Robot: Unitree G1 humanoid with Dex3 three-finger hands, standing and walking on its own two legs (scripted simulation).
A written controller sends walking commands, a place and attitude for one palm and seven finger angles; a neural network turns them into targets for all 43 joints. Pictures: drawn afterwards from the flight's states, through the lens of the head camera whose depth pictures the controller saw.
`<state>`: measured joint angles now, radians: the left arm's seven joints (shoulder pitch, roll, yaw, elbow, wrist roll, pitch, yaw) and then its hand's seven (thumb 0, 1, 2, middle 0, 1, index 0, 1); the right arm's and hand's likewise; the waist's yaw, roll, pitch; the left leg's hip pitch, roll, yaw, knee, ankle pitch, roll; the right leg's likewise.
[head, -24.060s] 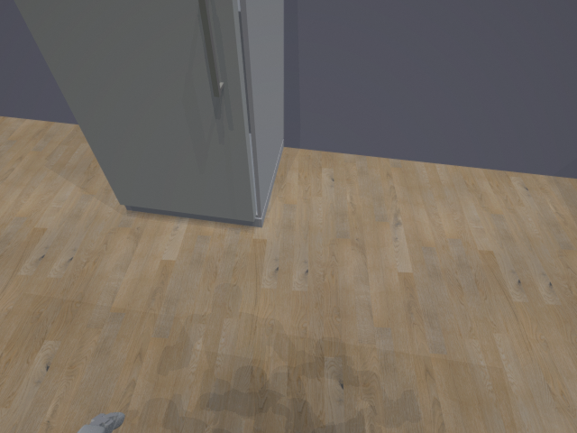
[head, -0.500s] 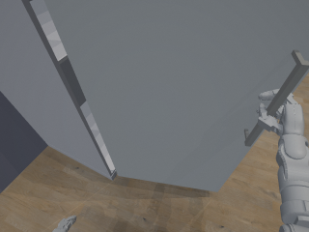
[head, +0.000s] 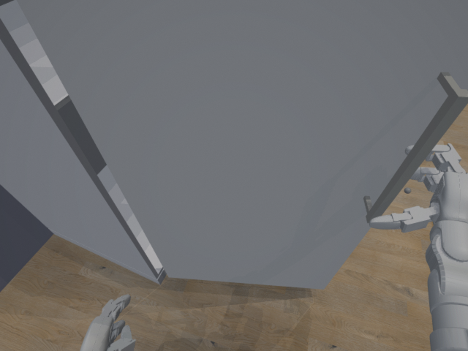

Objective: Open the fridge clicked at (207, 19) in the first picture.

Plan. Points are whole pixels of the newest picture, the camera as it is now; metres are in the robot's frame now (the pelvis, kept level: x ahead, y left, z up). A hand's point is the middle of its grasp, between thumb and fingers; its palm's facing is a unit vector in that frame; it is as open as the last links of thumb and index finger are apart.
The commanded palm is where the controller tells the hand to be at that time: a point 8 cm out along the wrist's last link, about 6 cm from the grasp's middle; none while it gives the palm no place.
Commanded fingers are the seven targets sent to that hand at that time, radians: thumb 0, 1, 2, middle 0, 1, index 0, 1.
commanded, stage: loosen the grip on the handle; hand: right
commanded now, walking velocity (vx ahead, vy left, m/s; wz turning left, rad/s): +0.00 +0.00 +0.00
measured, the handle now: (401, 163) +0.41 -0.26 +0.11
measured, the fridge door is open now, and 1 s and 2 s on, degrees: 71 71 71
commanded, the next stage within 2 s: slip the hand off the handle in 0.04 s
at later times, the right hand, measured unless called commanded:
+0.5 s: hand (448, 198) +0.34 -0.31 +0.10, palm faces +0.31 +0.92 -0.23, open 14.6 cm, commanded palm +0.31 -0.35 +0.12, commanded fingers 0.00 0.55 -0.20 0.25 1.15 0.25 1.15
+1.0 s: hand (463, 220) +0.31 -0.32 +0.10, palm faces +0.27 +0.93 -0.24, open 14.6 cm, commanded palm +0.26 -0.36 +0.12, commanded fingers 0.00 0.55 -0.20 0.25 1.15 0.25 1.15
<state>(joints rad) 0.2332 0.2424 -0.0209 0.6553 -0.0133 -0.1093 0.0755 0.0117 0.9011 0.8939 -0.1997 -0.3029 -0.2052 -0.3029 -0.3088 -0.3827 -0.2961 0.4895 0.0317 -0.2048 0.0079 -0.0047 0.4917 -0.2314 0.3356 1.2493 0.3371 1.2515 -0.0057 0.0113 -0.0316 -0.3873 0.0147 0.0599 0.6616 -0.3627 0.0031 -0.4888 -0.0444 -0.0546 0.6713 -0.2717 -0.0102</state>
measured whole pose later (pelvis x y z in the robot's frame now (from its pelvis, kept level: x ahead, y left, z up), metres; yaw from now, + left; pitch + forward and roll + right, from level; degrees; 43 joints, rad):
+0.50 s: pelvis +0.01 +0.00 +0.00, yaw -1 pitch +7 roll +1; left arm 0.27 0.27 -0.01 0.66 -0.04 -0.08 0.10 0.01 0.90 0.89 -0.20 -0.30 -0.20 -0.30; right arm -0.26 -0.49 -0.43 0.51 0.11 -0.19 0.19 -0.01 0.55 -0.20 0.25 1.15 0.26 1.15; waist -0.01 -0.01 -0.07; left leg -0.42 0.01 0.07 0.69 -0.39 0.00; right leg -0.53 -0.05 -0.04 0.72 -0.30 -0.01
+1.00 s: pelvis +0.00 -0.02 -0.01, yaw +0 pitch +6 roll +2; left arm 0.31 0.26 -0.02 0.63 -0.04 -0.10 0.09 0.01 0.90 0.89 -0.20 -0.30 -0.20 -0.30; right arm -0.11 -0.47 -0.44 0.37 0.16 -0.22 0.21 -0.01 0.55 -0.20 0.25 1.15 0.26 1.15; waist 0.00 -0.02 -0.07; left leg -0.44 0.02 0.06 0.70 -0.37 -0.02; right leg -0.56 -0.04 -0.05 0.75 -0.30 -0.03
